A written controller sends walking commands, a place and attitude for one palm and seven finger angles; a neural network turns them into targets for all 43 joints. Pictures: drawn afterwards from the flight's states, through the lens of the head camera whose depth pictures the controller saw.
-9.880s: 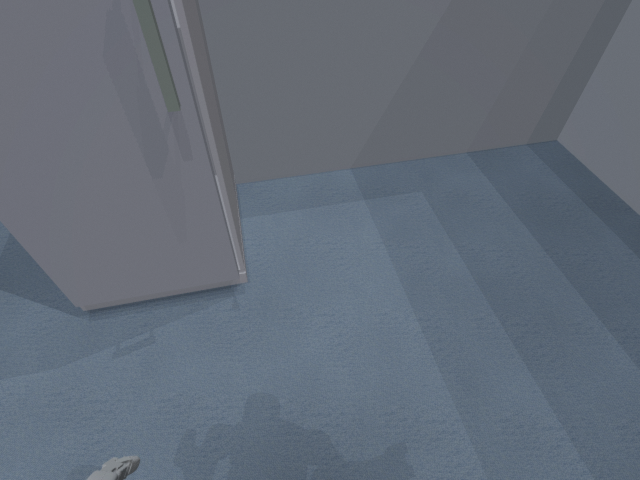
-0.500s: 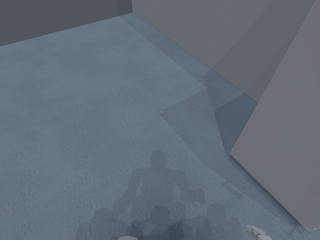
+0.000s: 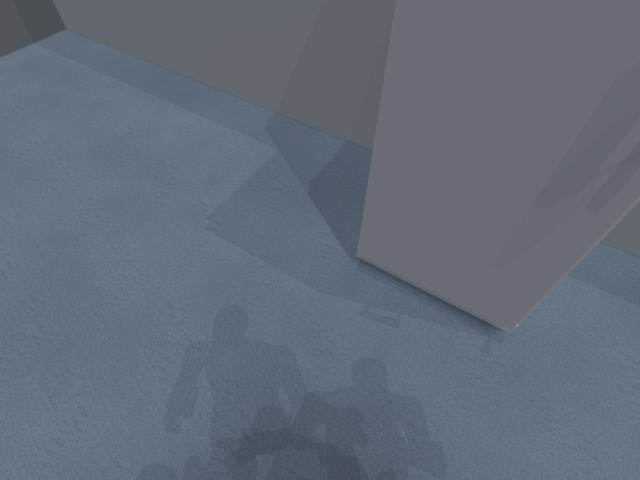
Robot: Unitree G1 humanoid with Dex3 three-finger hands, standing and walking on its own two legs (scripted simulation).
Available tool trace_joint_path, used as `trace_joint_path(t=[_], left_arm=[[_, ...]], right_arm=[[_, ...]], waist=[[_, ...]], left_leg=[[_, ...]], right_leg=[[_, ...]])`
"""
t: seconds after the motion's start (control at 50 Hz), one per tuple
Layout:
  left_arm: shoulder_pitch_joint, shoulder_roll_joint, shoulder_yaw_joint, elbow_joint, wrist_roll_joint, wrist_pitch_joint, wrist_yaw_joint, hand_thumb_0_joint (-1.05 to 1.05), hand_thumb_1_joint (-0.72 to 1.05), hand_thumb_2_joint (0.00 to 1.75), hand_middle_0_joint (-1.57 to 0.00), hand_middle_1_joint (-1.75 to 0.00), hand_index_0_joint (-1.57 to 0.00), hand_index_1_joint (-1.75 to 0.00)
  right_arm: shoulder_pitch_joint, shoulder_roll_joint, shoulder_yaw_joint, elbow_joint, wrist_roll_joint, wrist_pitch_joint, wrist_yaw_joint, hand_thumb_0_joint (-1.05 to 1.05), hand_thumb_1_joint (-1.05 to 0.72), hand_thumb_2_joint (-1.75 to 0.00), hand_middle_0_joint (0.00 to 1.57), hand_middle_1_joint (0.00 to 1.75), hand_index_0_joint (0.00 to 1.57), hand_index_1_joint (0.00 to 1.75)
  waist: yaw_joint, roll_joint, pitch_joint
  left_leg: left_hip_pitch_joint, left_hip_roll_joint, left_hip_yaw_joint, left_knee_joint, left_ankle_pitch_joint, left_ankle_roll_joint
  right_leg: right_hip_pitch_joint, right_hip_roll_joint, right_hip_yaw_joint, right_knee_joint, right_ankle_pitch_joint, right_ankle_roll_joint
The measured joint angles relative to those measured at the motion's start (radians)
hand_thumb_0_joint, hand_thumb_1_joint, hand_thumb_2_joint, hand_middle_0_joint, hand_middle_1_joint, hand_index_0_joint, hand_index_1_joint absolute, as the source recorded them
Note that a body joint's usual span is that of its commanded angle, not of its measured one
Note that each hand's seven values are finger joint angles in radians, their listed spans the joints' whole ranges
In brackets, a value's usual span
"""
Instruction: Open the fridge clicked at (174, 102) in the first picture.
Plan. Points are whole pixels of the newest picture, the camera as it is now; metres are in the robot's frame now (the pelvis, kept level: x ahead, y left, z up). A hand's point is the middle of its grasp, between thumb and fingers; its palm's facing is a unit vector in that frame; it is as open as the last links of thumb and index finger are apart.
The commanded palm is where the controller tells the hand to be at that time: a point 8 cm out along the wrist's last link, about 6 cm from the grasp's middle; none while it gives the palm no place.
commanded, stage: turn to face it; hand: right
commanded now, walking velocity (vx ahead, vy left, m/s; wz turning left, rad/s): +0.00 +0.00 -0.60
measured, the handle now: out of the picture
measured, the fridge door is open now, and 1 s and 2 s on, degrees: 0 0 0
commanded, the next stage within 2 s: take the last steps up to it in 0.78 s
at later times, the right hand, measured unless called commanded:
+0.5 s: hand out of the picture +0.08 -0.26 -0.14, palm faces +0.28 +0.92 -0.26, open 7.4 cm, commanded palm none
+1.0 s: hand out of the picture -0.10 -0.18 -0.17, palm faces +0.54 +0.81 -0.22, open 7.4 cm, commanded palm none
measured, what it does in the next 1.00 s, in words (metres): steps on the spot, turning right: right foot, then left foot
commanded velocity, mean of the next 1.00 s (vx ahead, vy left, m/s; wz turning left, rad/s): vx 0.04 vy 0.00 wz -0.40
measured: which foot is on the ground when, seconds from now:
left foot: down 0.00-0.06, up 0.08-0.56, down 0.58-1.00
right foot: up 0.00-0.02, down 0.04-0.58, up 0.60-1.00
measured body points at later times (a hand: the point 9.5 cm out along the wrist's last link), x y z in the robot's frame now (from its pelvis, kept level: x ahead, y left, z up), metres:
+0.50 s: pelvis +0.00 -0.02 +0.01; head +0.03 -0.03 +0.46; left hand +0.12 +0.21 -0.14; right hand +0.07 -0.30 -0.12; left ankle +0.05 +0.13 -0.69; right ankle -0.02 -0.12 -0.73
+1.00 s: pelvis -0.02 +0.00 +0.00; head -0.01 -0.01 +0.45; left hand +0.15 +0.20 -0.14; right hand -0.13 -0.22 -0.15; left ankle +0.06 +0.11 -0.73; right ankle -0.11 -0.09 -0.72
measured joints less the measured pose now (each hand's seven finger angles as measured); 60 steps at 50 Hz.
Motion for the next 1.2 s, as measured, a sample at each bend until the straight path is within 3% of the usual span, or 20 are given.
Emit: trace_joint_path(t=[0.04, 0.06, 0.1, 0.18, 0.26, 0.42, 0.5, 0.56, 0.58, 0.66, 0.72, 0.8, 0.86, 0.98, 1.04, 1.08, 1.12, 1.2], left_arm=[[-0.021, -0.001, -0.007, -0.02, -0.002, -0.017, 0.0, 0.01, 0.91, 0.9, -0.2, -0.3, -0.2, -0.3], [-0.033, -0.007, -0.009, -0.026, -0.001, -0.029, 0.0, 0.01, 0.91, 0.9, -0.2, -0.3, -0.2, -0.3], [-0.055, -0.025, -0.018, -0.039, -0.001, -0.047, 0.001, 0.01, 0.91, 0.9, -0.2, -0.3, -0.2, -0.3], [-0.056, -0.046, -0.036, -0.056, 0.004, -0.065, 0.019, 0.01, 0.91, 0.9, -0.2, -0.3, -0.2, -0.3], [-0.039, -0.058, -0.047, -0.055, 0.003, -0.066, 0.025, 0.01, 0.9, 0.9, -0.2, -0.3, -0.2, -0.3], [0.019, -0.075, -0.046, -0.042, 0.009, -0.053, 0.02, 0.01, 0.9, 0.9, -0.2, -0.3, -0.2, -0.3], [0.049, -0.069, -0.037, -0.031, 0.013, -0.042, 0.021, 0.01, 0.9, 0.9, -0.21, -0.3, -0.21, -0.3], [0.069, -0.058, -0.028, -0.02, 0.011, -0.033, 0.022, 0.01, 0.9, 0.9, -0.21, -0.3, -0.21, -0.3], [0.08, -0.057, -0.024, -0.019, 0.007, -0.031, 0.021, 0.01, 0.9, 0.9, -0.21, -0.3, -0.2, -0.3], [0.079, -0.029, -0.001, -0.007, 0.004, -0.013, 0.023, 0.01, 0.9, 0.9, -0.2, -0.3, -0.2, -0.3], [0.081, -0.013, 0.009, 0.006, 0.009, -0.002, 0.014, 0.01, 0.91, 0.9, -0.2, -0.3, -0.2, -0.3], [0.085, -0.006, 0.009, 0.025, 0.011, 0.002, 0.009, 0.01, 0.91, 0.9, -0.2, -0.3, -0.2, -0.3], [0.08, -0.011, 0.004, 0.041, 0.01, 0.006, 0.01, 0.01, 0.91, 0.9, -0.2, -0.3, -0.2, -0.3], [0.038, -0.035, -0.019, 0.055, 0.003, -0.013, 0.016, 0.01, 0.91, 0.9, -0.2, -0.3, -0.2, -0.3], [0.03, -0.053, -0.033, 0.048, 0.004, -0.051, 0.017, 0.01, 0.91, 0.9, -0.2, -0.3, -0.2, -0.3], [0.029, -0.079, -0.042, 0.045, 0.01, -0.071, 0.019, 0.01, 0.91, 0.9, -0.2, -0.3, -0.2, -0.3], [0.047, -0.101, -0.053, 0.043, 0.012, -0.088, 0.026, 0.01, 0.91, 0.9, -0.2, -0.3, -0.2, -0.3], [0.1, -0.125, -0.064, 0.065, 0.008, -0.111, 0.047, 0.01, 0.92, 0.9, -0.2, -0.3, -0.2, -0.3]], right_arm=[[0.012, -0.019, -0.008, 0.007, 0.004, 0.006, 0.001, 0.01, -0.9, -0.89, 0.2, 0.3, 0.2, 0.3], [0.016, -0.033, -0.014, 0.012, 0.009, 0.013, 0.002, 0.01, -0.9, -0.89, 0.2, 0.3, 0.2, 0.3], [0.012, -0.061, -0.025, 0.028, 0.013, 0.039, -0.002, 0.01, -0.9, -0.89, 0.2, 0.3, 0.2, 0.3], [-0.008, -0.083, -0.035, 0.045, 0.013, 0.061, -0.004, 0.01, -0.9, -0.89, 0.2, 0.3, 0.19, 0.29], [-0.044, -0.085, -0.034, 0.021, 0.015, 0.043, 0.004, 0.01, -0.91, -0.89, 0.2, 0.3, 0.19, 0.29], [-0.122, -0.063, -0.024, -0.025, 0.02, 0.036, -0.002, 0.01, -0.91, -0.89, 0.2, 0.3, 0.19, 0.29], [-0.154, -0.04, -0.012, -0.046, 0.026, 0.03, -0.004, 0.01, -0.91, -0.89, 0.2, 0.3, 0.19, 0.29], [-0.157, -0.022, -0.002, -0.064, 0.031, 0.012, -0.004, 0.01, -0.9, -0.89, 0.2, 0.3, 0.19, 0.29], [-0.15, -0.022, 0.002, -0.072, 0.03, 0.001, -0.003, 0.01, -0.9, -0.89, 0.2, 0.3, 0.2, 0.29], [-0.125, 0.011, 0.019, -0.064, 0.016, -0.012, -0.007, 0.01, -0.9, -0.89, 0.2, 0.3, 0.2, 0.3], [-0.089, 0.028, 0.021, -0.048, 0.016, -0.004, -0.007, 0.01, -0.9, -0.89, 0.2, 0.3, 0.2, 0.3], [-0.045, 0.037, 0.019, -0.019, 0.014, -0.002, -0.007, 0.01, -0.9, -0.89, 0.2, 0.3, 0.2, 0.3], [-0.016, 0.038, 0.015, 0.001, 0.008, -0.005, -0.008, 0.01, -0.9, -0.89, 0.2, 0.3, 0.2, 0.3], [0.032, 0.016, 0.002, 0.05, -0.003, -0.013, -0.002, 0.01, -0.9, -0.89, 0.2, 0.3, 0.2, 0.3], [0.069, -0.007, -0.007, 0.085, 0.005, -0.005, 0.003, 0.01, -0.9, -0.89, 0.2, 0.3, 0.2, 0.3], [0.092, -0.025, -0.014, 0.117, 0.008, 0.016, 0.004, 0.01, -0.9, -0.89, 0.2, 0.3, 0.2, 0.3], [0.111, -0.032, -0.015, 0.15, 0.003, 0.031, 0.008, 0.01, -0.9, -0.89, 0.2, 0.3, 0.2, 0.29], [0.107, -0.031, -0.012, 0.176, 0.0, 0.018, 0.027, 0.01, -0.91, -0.89, 0.2, 0.3, 0.19, 0.29]], waist=[[-0.007, 0.011, 0.001], [-0.01, 0.028, 0.002], [-0.02, 0.053, 0.008], [-0.014, 0.033, -0.003], [-0.01, 0.017, -0.005], [0.023, 0.002, -0.015], [0.048, -0.022, -0.013], [0.055, -0.041, -0.019], [0.052, -0.036, -0.026], [0.059, -0.071, -0.014], [0.055, -0.074, -0.02], [0.046, -0.067, -0.031], [0.029, -0.052, -0.035], [-0.017, -0.01, -0.029], [-0.03, 0.011, -0.045], [-0.039, 0.037, -0.054], [-0.03, 0.037, -0.072], [-0.012, 0.026, -0.082]], left_leg=[[-0.022, 0.023, 0.023, 0.056, -0.028, -0.021], [-0.047, 0.043, 0.016, 0.108, -0.046, -0.028], [-0.121, 0.028, -0.068, 0.284, -0.194, -0.041], [-0.235, -0.039, -0.151, 0.545, -0.189, -0.053], [-0.282, -0.059, -0.194, 0.592, -0.104, -0.066], [-0.258, -0.087, -0.235, 0.456, -0.091, -0.08], [-0.194, -0.122, -0.237, 0.291, -0.117, -0.066], [-0.108, -0.146, -0.228, 0.094, -0.03, -0.053], [-0.067, -0.141, -0.225, 0.003, 0.029, -0.046], [-0.055, -0.131, -0.178, 0.016, 0.039, 0.046], [-0.025, -0.11, -0.152, -0.02, 0.05, 0.053], [-0.005, -0.094, -0.114, -0.055, 0.068, 0.051], [-0.005, -0.081, -0.092, -0.062, 0.072, 0.048], [-0.025, -0.051, -0.057, -0.042, 0.073, 0.024], [-0.054, -0.036, -0.049, 0.022, 0.033, 0.002], [-0.099, -0.047, -0.096, 0.155, -0.107, 0.001], [-0.152, -0.074, -0.128, 0.302, -0.136, 0.007], [-0.243, -0.084, -0.155, 0.473, -0.03, 0.003]], right_leg=[[0.059, 0.009, -0.024, -0.147, 0.089, -0.012], [0.069, 0.025, -0.031, -0.178, 0.097, -0.056], [0.053, 0.041, -0.025, -0.15, 0.083, -0.103], [0.078, 0.038, 0.024, -0.211, 0.117, -0.116], [0.117, 0.054, 0.069, -0.293, 0.169, -0.124], [0.129, 0.101, 0.15, -0.326, 0.203, -0.122], [0.107, 0.114, 0.197, -0.302, 0.202, -0.105], [0.078, 0.126, 0.227, -0.26, 0.188, -0.084], [0.061, 0.138, 0.23, -0.233, 0.175, -0.075], [-0.067, 0.134, 0.174, 0.116, -0.037, -0.052], [-0.13, 0.102, 0.121, 0.333, 0.01, -0.038], [-0.135, 0.049, 0.104, 0.4, 0.086, -0.018], [-0.091, 0.023, 0.093, 0.318, 0.064, -0.01], [0.048, 0.009, 0.027, -0.009, -0.021, -0.021], [0.139, 0.02, -0.006, -0.221, 0.071, -0.056], [0.152, 0.031, -0.022, -0.213, 0.083, -0.097], [0.188, 0.027, -0.026, -0.25, 0.084, -0.115], [0.272, 0.032, -0.011, -0.375, 0.132, -0.125]])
